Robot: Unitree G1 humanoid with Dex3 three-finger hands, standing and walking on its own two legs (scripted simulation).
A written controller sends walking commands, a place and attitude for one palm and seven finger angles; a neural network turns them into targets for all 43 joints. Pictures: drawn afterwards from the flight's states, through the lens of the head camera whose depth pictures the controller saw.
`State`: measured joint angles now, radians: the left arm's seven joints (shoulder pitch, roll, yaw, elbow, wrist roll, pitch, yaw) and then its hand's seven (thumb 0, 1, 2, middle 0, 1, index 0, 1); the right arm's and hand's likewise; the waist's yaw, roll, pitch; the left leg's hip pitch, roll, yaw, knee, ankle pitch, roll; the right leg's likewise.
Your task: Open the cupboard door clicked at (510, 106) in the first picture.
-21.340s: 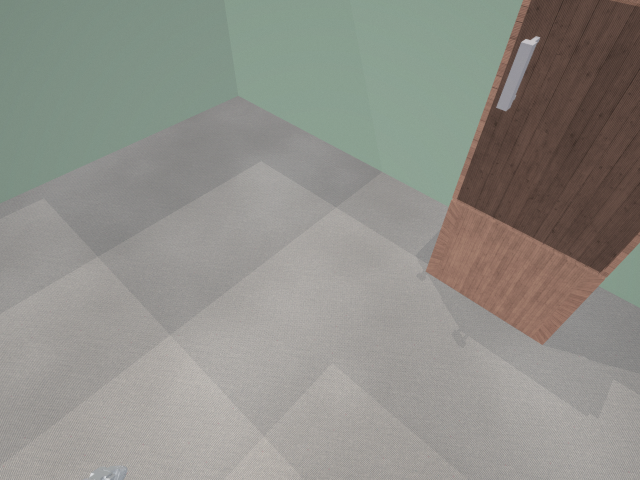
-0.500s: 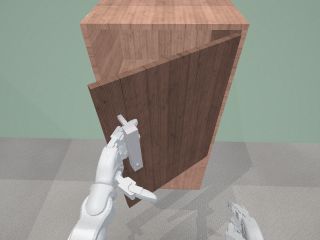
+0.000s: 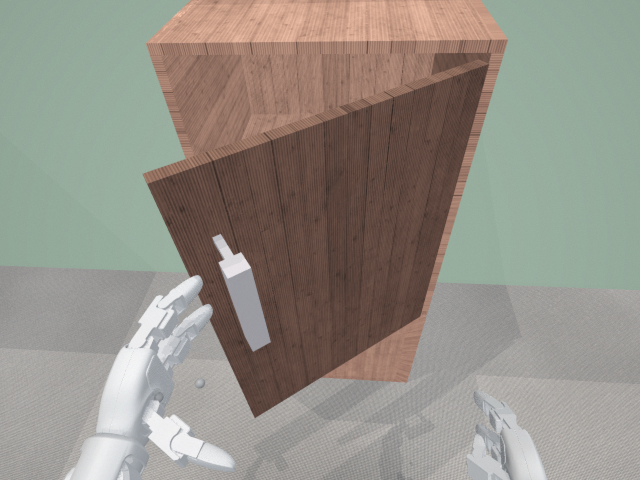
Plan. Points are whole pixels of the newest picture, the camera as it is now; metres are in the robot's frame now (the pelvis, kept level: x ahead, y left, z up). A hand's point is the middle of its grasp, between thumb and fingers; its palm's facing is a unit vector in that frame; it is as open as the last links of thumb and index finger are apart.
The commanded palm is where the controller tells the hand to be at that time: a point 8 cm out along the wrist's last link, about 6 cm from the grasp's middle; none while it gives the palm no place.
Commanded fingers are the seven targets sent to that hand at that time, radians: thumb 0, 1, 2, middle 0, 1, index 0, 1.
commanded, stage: slide the hand sideways off the handle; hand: left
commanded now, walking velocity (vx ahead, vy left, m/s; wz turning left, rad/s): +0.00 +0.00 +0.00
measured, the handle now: (240, 293) +0.31 +0.12 +0.10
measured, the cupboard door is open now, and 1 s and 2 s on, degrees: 36 36 36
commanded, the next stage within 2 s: draw the hand back to the body in 0.16 s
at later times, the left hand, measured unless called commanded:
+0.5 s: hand (137, 398) +0.17 +0.19 +0.11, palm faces +0.02 -1.00 -0.06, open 16.3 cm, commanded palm +0.14 +0.25 +0.12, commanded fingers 0.00 -0.50 0.30 -0.15 -0.30 -0.15 -0.30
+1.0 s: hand (62, 381) +0.18 +0.25 +0.14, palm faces +0.30 -0.90 -0.30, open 14.6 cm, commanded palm +0.13 +0.30 +0.16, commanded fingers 0.00 0.13 0.57 -0.17 -0.30 -0.17 -0.30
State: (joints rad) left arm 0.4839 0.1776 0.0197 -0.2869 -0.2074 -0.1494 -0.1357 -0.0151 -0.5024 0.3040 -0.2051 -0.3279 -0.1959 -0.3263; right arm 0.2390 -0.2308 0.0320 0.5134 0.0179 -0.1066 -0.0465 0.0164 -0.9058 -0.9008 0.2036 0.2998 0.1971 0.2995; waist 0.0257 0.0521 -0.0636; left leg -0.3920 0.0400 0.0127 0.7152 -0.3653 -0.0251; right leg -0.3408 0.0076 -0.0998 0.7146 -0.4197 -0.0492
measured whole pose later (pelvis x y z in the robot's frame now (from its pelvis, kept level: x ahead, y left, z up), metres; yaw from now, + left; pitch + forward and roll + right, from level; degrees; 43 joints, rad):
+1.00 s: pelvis -0.01 +0.04 +0.02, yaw -1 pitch -4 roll -1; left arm 0.51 0.29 0.16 -0.42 -0.07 -0.05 0.09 -0.01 -0.19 0.44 -0.16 -0.30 -0.16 -0.30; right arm 0.21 -0.22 0.06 0.60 0.00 -0.17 -0.09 0.02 -0.90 -0.90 0.21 0.30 0.20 0.30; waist 0.07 0.05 0.02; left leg -0.20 0.01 0.04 0.53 -0.27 0.02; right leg -0.13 -0.01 -0.07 0.48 -0.28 0.00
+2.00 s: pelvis +0.00 +0.02 +0.03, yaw -2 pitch -4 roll +0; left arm 0.45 0.33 0.32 -0.37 -0.07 -0.09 0.11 0.01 0.89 0.90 -0.21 -0.30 -0.21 -0.30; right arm 0.18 -0.23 0.01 0.64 0.00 -0.09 -0.07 0.02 -0.90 -0.90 0.20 0.30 0.20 0.30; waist 0.07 0.07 0.03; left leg -0.09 0.03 0.05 0.41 -0.24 0.00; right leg -0.04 0.02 -0.06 0.36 -0.25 -0.02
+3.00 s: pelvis -0.16 +0.08 +0.01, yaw +0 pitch -1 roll -2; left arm 0.48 0.43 0.45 -0.54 -0.03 -0.22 0.16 0.01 0.88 0.90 -0.21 -0.30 -0.21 -0.30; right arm 0.16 -0.19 -0.02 0.61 -0.02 -0.11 -0.07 0.02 -0.90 -0.90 0.21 0.30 0.20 0.30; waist 0.01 -0.04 0.07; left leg -0.41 0.00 0.02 0.63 -0.20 0.05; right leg -0.46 0.04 0.07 0.83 -0.38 0.03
